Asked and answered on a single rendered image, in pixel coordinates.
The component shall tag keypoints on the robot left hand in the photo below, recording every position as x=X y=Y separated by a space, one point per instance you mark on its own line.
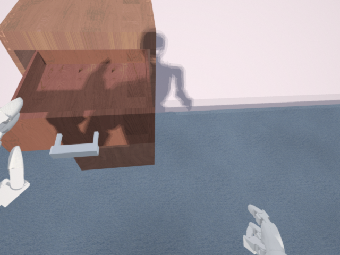
x=10 y=189

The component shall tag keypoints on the cabinet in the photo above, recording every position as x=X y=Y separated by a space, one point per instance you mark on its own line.
x=86 y=25

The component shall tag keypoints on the handle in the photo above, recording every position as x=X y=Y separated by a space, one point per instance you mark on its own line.
x=74 y=150

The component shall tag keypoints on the drawer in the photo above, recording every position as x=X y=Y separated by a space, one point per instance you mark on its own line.
x=79 y=92

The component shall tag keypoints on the robot right hand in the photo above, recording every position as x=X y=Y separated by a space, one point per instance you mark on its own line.
x=266 y=238

